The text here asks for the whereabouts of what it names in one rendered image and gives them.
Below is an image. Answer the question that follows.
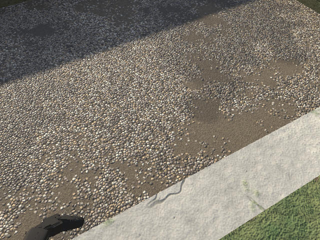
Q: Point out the robot left hand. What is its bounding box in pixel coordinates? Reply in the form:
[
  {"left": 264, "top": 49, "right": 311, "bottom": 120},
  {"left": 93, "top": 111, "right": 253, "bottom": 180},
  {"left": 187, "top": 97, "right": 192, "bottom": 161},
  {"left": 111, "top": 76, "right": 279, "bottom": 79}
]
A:
[{"left": 23, "top": 213, "right": 85, "bottom": 240}]

